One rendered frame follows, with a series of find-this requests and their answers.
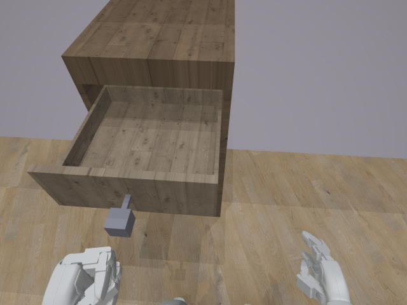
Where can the drawer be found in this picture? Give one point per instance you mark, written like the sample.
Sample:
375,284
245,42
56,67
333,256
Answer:
161,145

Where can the right robot hand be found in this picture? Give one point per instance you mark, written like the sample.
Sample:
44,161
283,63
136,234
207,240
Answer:
326,282

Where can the cabinet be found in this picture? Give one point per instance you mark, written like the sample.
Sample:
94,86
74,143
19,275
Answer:
159,43

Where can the handle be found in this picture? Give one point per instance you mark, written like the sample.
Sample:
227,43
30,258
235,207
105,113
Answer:
120,221

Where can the left robot hand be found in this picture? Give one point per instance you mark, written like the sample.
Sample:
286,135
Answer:
92,273

